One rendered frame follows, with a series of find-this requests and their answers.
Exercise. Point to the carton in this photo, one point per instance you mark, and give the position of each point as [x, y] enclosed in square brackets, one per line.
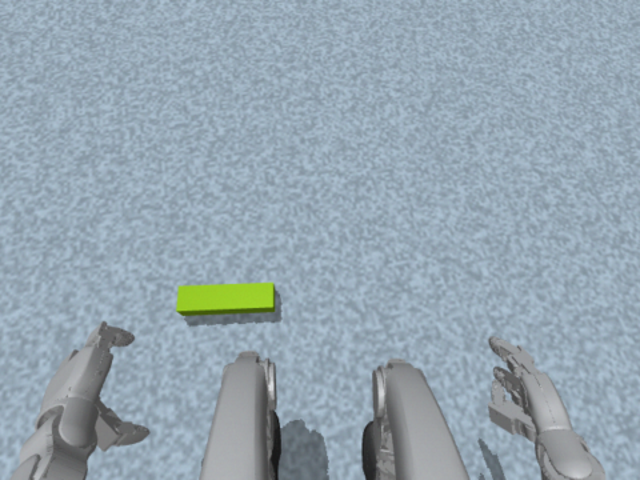
[226, 299]

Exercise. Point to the right robot hand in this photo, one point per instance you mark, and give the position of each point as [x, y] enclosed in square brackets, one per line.
[537, 405]

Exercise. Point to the right robot arm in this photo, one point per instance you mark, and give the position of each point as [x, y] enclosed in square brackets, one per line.
[564, 455]

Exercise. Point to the left robot arm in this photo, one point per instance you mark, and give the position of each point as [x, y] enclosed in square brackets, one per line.
[64, 438]

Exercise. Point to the left robot hand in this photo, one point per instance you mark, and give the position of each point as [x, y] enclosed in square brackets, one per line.
[82, 374]

